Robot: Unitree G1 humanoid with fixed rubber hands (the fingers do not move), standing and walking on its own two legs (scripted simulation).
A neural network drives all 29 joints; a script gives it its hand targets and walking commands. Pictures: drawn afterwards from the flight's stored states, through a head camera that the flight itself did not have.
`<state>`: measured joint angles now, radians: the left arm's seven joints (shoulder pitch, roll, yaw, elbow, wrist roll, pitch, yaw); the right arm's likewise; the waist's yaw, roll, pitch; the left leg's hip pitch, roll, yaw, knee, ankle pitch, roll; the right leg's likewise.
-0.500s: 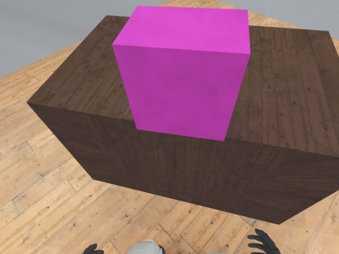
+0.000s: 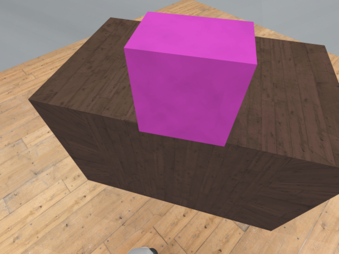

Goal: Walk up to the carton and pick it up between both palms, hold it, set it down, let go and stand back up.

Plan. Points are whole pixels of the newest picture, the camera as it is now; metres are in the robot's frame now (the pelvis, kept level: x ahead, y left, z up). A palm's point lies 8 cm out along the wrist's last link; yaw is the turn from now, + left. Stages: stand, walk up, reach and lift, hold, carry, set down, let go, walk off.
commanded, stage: walk up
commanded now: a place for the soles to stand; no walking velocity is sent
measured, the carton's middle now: (188, 83) +0.53 -0.04 +0.09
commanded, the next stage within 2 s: none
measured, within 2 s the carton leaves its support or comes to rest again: neither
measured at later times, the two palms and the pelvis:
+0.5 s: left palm out of the picture +0.11 +0.33 -0.14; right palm out of the picture +0.13 -0.15 -0.14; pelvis +0.07 +0.08 -0.01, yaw -7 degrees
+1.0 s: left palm (72, 231) +0.19 +0.28 -0.14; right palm out of the picture +0.06 -0.17 -0.13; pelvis +0.07 +0.08 +0.00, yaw -13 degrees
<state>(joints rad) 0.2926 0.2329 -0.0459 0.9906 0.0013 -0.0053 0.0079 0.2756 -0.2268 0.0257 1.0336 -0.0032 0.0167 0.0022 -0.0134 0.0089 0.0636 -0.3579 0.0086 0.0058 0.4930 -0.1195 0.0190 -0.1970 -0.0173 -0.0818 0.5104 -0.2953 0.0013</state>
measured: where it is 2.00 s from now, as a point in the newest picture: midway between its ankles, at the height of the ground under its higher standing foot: outside the picture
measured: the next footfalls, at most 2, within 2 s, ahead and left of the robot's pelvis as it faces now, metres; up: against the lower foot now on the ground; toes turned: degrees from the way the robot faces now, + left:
left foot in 0.28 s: +0.14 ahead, +0.19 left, +0.00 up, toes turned -10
right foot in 0.64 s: +0.12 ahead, -0.03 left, +0.00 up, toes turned -14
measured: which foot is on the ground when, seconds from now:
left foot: down 0.00-0.04, up 0.06-0.26, down 0.28-1.00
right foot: down 0.00-0.30, up 0.32-0.62, down 0.64-1.00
